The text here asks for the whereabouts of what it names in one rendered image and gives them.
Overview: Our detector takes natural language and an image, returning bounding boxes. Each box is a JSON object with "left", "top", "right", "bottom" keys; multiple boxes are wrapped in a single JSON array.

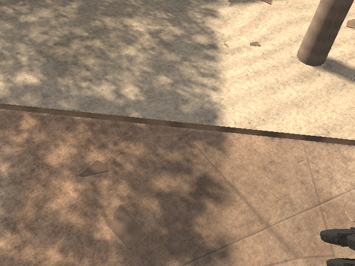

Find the robot right hand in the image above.
[{"left": 320, "top": 227, "right": 355, "bottom": 266}]

